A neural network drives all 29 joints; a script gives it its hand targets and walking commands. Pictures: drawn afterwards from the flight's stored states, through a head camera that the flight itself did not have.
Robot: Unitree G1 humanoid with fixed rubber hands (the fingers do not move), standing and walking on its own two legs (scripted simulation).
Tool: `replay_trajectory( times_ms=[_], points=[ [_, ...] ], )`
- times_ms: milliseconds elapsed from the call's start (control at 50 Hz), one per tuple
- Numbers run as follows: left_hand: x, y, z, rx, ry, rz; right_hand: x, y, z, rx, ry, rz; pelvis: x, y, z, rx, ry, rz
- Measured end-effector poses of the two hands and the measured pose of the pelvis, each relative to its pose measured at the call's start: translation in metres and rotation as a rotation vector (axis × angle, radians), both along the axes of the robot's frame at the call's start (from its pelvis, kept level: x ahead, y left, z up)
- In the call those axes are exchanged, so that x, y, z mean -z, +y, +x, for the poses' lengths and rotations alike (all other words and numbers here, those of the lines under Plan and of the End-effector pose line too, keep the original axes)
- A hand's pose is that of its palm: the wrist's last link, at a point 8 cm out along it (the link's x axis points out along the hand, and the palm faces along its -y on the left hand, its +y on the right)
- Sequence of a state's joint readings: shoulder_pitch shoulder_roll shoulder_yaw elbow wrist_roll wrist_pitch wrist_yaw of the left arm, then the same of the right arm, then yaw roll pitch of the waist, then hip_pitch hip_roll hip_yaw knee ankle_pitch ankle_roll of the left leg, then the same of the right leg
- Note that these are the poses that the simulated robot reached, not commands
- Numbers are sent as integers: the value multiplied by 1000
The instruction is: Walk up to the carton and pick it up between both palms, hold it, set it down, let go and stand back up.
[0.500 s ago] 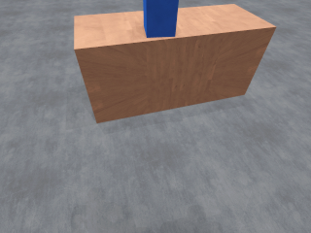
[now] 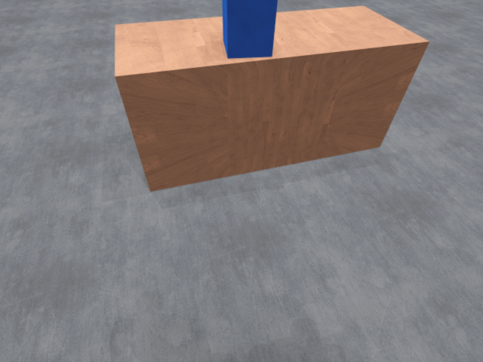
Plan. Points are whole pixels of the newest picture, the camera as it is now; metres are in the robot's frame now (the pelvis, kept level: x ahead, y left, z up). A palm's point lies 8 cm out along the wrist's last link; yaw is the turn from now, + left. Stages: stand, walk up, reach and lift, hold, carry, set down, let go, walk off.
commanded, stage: stand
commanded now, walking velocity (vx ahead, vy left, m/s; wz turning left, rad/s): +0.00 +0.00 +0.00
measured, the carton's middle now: (247, 19) +1.45 -0.02 +0.04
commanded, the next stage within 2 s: walk up in 0.54 s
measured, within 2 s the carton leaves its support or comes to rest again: neither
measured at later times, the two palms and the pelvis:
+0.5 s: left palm out of the picture -0.05 +0.20 -0.15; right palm out of the picture -0.04 -0.20 -0.15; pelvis -0.01 +0.00 +0.00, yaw +0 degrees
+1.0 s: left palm out of the picture -0.01 +0.22 -0.15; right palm out of the picture +0.00 -0.27 -0.15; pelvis +0.03 -0.03 -0.01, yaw +2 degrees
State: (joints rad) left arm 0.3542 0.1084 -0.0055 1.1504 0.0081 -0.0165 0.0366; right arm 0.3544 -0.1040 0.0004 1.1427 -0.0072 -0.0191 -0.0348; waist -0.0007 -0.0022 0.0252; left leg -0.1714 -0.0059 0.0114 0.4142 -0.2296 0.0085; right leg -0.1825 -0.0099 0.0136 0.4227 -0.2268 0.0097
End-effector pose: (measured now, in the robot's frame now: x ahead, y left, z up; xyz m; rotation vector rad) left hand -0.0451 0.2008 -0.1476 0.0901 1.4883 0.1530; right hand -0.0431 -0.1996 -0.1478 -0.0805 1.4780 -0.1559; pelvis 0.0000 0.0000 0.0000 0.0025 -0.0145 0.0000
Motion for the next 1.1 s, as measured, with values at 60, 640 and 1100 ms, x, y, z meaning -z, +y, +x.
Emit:
replay_trajectory(
  times_ms=[60,640,1100],
  points=[
    [0,0,0,0,0,0,0,0,0,0,0,0,0,0,0,0,0,0],
    [1,-1,-3,-5,-10,-1,0,-3,-2,-4,3,-5,0,-2,-7,-9,-14,0],
    [-11,4,6,-64,-19,100,-5,-73,135,-200,-176,-64,7,-27,59,-59,-29,5]
  ],
)
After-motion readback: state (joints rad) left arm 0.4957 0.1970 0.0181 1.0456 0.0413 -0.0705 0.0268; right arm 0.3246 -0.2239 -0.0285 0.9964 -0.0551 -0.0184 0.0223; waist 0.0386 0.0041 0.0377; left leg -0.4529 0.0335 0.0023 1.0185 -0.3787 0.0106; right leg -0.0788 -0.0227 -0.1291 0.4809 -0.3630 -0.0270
